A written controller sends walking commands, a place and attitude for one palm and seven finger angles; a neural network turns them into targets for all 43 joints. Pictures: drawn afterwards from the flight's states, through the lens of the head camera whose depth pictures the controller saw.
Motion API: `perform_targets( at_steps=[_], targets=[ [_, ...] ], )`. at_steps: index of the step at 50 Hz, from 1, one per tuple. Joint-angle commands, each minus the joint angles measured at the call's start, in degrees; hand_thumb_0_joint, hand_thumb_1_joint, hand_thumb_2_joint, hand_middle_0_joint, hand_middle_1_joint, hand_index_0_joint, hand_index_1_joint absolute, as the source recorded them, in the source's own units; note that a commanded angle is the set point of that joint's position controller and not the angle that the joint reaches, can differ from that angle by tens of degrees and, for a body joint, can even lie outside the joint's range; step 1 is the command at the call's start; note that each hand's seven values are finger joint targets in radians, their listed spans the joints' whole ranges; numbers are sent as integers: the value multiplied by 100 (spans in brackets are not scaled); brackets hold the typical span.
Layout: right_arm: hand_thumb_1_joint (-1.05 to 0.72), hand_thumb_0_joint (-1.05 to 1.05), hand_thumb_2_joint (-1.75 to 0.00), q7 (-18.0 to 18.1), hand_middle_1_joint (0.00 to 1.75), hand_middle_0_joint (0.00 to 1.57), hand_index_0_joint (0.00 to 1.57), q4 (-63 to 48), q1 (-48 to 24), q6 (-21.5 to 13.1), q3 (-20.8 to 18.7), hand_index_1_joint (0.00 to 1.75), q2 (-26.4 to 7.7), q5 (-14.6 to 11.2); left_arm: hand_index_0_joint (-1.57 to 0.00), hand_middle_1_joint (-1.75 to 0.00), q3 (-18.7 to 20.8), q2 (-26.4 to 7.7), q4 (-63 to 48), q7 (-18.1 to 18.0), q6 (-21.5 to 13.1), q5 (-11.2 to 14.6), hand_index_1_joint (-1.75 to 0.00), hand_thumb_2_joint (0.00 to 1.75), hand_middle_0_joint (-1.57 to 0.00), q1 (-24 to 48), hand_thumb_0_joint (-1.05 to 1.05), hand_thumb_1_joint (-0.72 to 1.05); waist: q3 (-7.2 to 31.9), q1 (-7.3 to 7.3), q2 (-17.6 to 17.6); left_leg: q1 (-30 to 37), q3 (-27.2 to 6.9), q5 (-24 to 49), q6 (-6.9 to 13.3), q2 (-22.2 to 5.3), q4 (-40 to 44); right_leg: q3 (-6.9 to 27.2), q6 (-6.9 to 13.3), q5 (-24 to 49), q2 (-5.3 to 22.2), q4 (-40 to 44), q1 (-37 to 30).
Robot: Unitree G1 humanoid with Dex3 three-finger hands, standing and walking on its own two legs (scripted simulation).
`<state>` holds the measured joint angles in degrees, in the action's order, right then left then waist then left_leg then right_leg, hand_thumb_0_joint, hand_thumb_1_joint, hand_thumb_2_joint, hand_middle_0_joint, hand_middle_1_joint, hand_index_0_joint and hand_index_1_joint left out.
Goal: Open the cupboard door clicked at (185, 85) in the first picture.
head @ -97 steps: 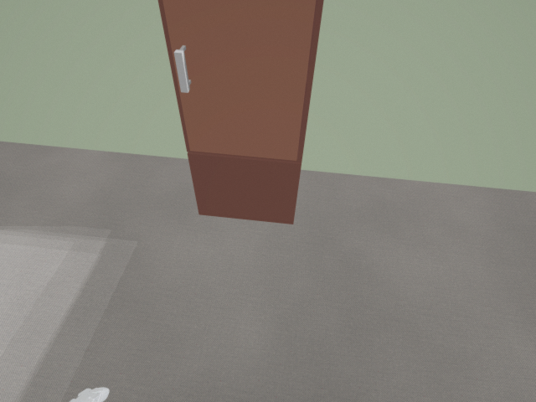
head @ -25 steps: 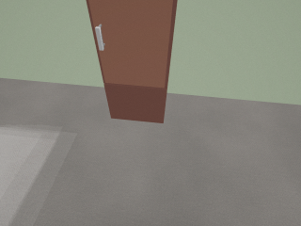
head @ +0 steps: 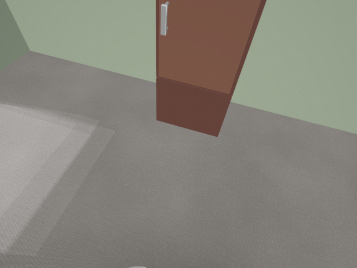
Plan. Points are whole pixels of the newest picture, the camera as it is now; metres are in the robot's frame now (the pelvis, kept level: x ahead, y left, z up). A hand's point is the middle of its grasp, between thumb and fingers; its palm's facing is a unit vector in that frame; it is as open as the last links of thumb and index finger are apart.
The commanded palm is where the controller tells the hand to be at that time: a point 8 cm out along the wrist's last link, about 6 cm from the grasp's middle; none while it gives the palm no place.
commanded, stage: walk to a spot facing it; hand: left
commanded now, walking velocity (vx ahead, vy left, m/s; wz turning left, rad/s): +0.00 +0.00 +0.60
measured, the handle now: (165, 18) +1.12 +0.10 +0.02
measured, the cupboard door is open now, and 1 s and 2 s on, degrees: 0 0 0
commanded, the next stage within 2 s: turn to face it in 1.06 s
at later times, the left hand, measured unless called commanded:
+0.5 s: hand out of the picture +0.11 +0.21 -0.13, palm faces +0.22 -0.95 -0.23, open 7.4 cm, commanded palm none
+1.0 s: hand out of the picture +0.00 +0.10 -0.15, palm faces +0.62 -0.76 -0.20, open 7.4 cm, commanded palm none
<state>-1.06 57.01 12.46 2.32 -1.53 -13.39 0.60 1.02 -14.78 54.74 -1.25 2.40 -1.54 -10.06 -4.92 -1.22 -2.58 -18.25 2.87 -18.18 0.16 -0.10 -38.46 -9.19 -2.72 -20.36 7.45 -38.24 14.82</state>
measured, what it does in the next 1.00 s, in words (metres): walks ahead, turning left: right foot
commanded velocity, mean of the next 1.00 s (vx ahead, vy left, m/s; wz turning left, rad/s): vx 0.20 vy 0.00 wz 0.60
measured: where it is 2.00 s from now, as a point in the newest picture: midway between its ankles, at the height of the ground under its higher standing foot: (151, 251)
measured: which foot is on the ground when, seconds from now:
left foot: down 0.00-0.54, up 0.56-1.00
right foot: down 0.00-0.00, up 0.02-0.54, down 0.56-1.00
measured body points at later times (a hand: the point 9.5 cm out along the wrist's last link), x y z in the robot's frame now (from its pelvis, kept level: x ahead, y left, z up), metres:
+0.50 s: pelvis +0.05 -0.01 +0.02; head +0.06 -0.01 +0.47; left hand +0.10 +0.26 -0.11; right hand +0.08 -0.26 -0.12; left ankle +0.02 +0.09 -0.72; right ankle +0.10 -0.13 -0.69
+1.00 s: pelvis +0.18 +0.03 +0.01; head +0.23 +0.07 +0.45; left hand -0.03 +0.14 -0.13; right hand +0.44 -0.09 -0.13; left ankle +0.21 +0.14 -0.69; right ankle +0.12 -0.13 -0.72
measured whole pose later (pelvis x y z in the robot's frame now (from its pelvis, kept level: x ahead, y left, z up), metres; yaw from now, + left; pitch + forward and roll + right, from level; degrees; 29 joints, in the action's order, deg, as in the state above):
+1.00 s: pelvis +0.18 +0.03 +0.01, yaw +36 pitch +1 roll +0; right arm -2.5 52.4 3.7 2.6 -2.6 -13.5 1.8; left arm 0.4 -8.4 59.2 -1.5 -1.5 -1.9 -27.8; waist -6.5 3.1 -0.3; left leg -30.7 7.9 -12.7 0.0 -0.5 -44.8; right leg -18.8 -2.1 -24.7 5.3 -24.2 -1.1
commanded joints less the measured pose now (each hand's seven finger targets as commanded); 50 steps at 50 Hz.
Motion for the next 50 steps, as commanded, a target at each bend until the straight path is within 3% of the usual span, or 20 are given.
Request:
perform_targets(
  at_steps=[1,5,9,13,18,22,24,25,26,27,28,29,30,31,33,36,40,45,47,50],
  targets=[
    [-90,0,-90,112,30,20,20,-278,816,-145,-448,30,-1628,46,-20,-30,264,-672,-771,-33,30,56,-30,90,-20,284,0,90,565,-274,1576,734,-3099,1864,1167,-2250,2339,899,-19,-1530,-231,-2642,1724],
    [-90,0,-90,187,30,20,20,-498,215,-220,-329,30,-1089,70,-20,-30,366,-549,-482,76,-28,17,-30,90,-20,102,0,90,552,10,900,471,-2553,-741,761,-1339,2557,1082,-63,-146,-147,-2813,1825],
    [-90,0,-90,195,30,20,20,-422,566,-325,-365,30,-982,45,-20,-30,364,-431,-430,165,-126,-4,-30,90,-20,11,0,90,674,-81,890,935,-2467,-979,866,-1059,2622,948,-113,80,-298,-2309,1950],
    [-90,0,-90,187,30,20,20,-321,977,-376,-405,30,-913,47,-20,-30,365,-377,-572,200,-223,-11,-30,90,-20,283,0,90,479,-243,943,1208,-2909,-1083,1025,-1046,2701,927,-147,-29,-376,-1745,2169],
    [-90,0,-90,178,30,20,20,-314,1043,-397,-446,30,-967,67,-20,-30,368,-353,-734,222,-291,4,-30,90,-20,450,0,90,399,-254,1060,1205,-3231,-1082,1190,-1006,2667,955,-157,-179,-438,-1028,2056],
    [-90,0,-90,166,30,20,20,-388,807,-372,-470,30,-1043,88,-20,-30,368,-299,-808,217,-328,30,-30,90,-20,328,0,90,315,-103,1142,514,-3300,-992,1173,-864,2545,913,-111,-128,-585,-311,1192],
    [-90,0,-90,153,30,20,20,-439,584,-355,-468,30,-1028,93,-20,-30,379,-311,-736,217,-370,32,-30,90,-20,-37,0,90,412,90,1077,18,-3175,-681,1076,-662,2208,792,-85,-36,-789,344,209],
    [-90,0,-90,148,30,20,20,-487,380,-346,-476,30,-1022,81,-20,-30,414,-347,-623,206,-404,33,-30,90,-20,-411,0,90,442,319,977,-552,-3012,-766,953,-515,1805,756,-71,247,-815,847,-617],
    [-90,0,-90,123,30,20,20,-539,218,-355,-455,30,-879,49,-20,-30,468,-538,-501,170,-460,20,-30,90,-20,-869,0,90,541,568,546,-1343,-2633,-1067,706,-211,1190,977,-3,387,-564,1569,-1678],
    [-90,0,-90,100,30,20,20,-592,407,-377,-371,30,-449,-10,-20,-30,569,-1103,-440,82,-541,-47,-30,90,-20,-1303,0,90,868,712,-912,-2510,-1544,-1363,286,302,-518,2524,343,-1019,946,2394,-2898],
    [-90,0,-90,86,30,20,20,-793,274,-409,-345,30,-410,54,-20,-30,580,-1379,-438,23,-512,15,-30,90,-20,-1470,0,90,656,710,-1611,-3133,-882,-1346,38,528,-1877,4322,764,-1966,2206,3104,-2461],
    [-90,0,-90,44,30,20,20,-820,105,-393,-448,30,-692,145,-20,-30,545,-1206,-510,11,-492,62,-30,90,-20,-1171,0,90,195,511,-780,-2938,-1003,-990,59,97,-2344,3892,817,-2332,2146,3248,-1554],
    [-90,0,-90,-22,30,20,20,-725,286,-363,-462,30,-656,148,-20,-30,510,-1061,-588,30,-559,46,-30,90,-20,-854,0,90,176,286,-664,-2661,-853,-513,44,-83,-2566,3520,753,-2411,1884,3315,-1125],
    [-90,0,-90,-73,30,20,20,-591,234,-299,-438,30,-557,160,-20,-30,431,-849,-548,52,-594,46,-30,90,-20,-747,0,90,-155,222,-702,-2515,-731,-170,-3,-153,-2907,3151,598,-2228,1612,3392,-524],
    [-90,0,-90,-157,30,20,20,-422,401,-215,-423,30,-403,161,-20,-30,275,-373,-428,67,-666,57,-30,90,-20,-622,0,90,-370,-22,-397,-2225,-569,498,-65,-301,-3103,1732,428,-727,1099,3194,-229],
    [-90,0,-90,-184,30,20,20,-415,222,-158,-357,30,-247,100,-20,-30,190,-175,-205,61,-723,59,-30,90,-20,-1169,0,90,-313,43,-506,-2389,-283,958,-162,-242,-3179,552,316,1588,720,2798,-750],
    [-90,0,-90,-171,30,20,20,-617,-294,-61,-276,30,-222,80,-20,-30,150,-168,-16,-38,-707,26,-30,90,-20,-1646,0,90,-197,116,-672,-2407,-3,885,-222,-256,-2815,-61,237,4465,773,2276,-1208],
    [-90,0,-90,-211,30,20,20,-935,-1204,-45,-123,30,-108,85,-20,-30,165,-343,64,-113,-586,-10,-30,90,-20,-1886,0,90,-314,319,-691,-1942,432,751,-118,-201,-1208,-297,509,5156,954,2008,-1413],
    [-90,0,-90,-191,30,20,20,-956,-1167,-78,-105,30,-127,103,-20,-30,218,-532,49,-106,-546,-6,-30,90,-20,-1884,0,90,-55,286,-650,-1424,704,565,-7,38,-608,-405,550,5845,1036,1610,-1610],
    [-90,0,-90,-83,30,20,20,-791,-278,-178,-190,30,-431,112,-20,-30,335,-839,-33,-76,-514,13,-30,90,-20,-1777,0,90,801,-77,-813,-95,882,517,243,400,436,-633,443,6809,1130,-13,-1912]
  ],
)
